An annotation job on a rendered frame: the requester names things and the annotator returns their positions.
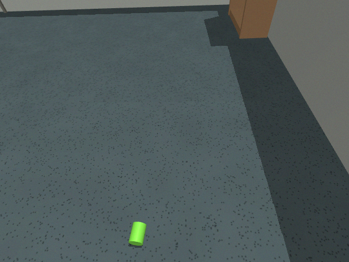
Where can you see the bookshelf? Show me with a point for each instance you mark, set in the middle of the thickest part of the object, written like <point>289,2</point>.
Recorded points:
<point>252,18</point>

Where can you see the can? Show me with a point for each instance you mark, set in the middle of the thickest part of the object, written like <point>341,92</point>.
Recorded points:
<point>137,233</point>

